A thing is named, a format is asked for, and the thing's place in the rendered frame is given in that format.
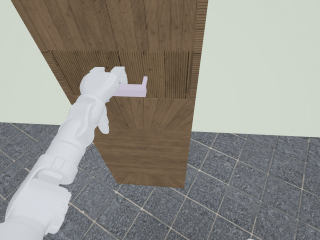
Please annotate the drawer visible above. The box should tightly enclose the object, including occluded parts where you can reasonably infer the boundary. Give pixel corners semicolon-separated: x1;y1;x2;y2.
49;50;192;99

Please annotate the cabinet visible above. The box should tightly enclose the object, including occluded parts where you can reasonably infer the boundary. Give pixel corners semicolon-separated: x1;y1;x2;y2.
11;0;209;189

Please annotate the left robot hand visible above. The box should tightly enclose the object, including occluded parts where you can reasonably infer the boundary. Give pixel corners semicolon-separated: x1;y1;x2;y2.
79;66;128;134

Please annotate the robot left forearm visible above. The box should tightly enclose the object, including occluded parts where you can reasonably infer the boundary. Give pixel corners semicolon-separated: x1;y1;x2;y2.
5;94;105;221

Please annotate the handle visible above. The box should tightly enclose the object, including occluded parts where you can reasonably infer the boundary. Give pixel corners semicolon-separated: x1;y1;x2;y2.
113;76;148;97

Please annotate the robot left upper arm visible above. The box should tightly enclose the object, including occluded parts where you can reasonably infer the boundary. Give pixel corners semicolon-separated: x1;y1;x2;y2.
0;178;72;240

